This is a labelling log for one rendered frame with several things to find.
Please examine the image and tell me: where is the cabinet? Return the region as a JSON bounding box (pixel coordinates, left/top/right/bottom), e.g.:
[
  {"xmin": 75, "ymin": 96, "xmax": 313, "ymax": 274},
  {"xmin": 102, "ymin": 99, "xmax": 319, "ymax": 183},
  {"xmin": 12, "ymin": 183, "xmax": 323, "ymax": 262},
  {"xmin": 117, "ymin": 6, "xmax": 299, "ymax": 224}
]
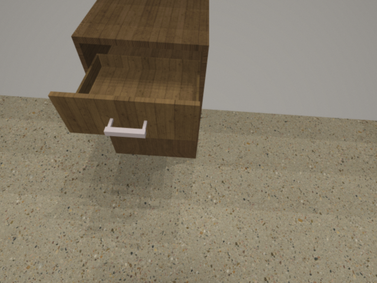
[{"xmin": 71, "ymin": 0, "xmax": 209, "ymax": 159}]

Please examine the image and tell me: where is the drawer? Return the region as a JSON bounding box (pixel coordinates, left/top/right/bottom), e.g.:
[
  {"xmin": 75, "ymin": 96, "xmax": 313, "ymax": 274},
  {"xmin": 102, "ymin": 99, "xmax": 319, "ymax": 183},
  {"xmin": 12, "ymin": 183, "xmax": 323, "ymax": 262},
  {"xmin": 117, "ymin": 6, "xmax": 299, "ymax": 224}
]
[{"xmin": 48, "ymin": 54, "xmax": 200, "ymax": 141}]

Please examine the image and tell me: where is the handle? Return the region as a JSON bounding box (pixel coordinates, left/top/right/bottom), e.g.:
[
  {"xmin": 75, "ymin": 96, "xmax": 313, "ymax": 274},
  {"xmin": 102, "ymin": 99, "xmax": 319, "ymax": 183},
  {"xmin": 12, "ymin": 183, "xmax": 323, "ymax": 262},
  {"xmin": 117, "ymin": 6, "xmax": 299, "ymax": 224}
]
[{"xmin": 104, "ymin": 119, "xmax": 147, "ymax": 138}]

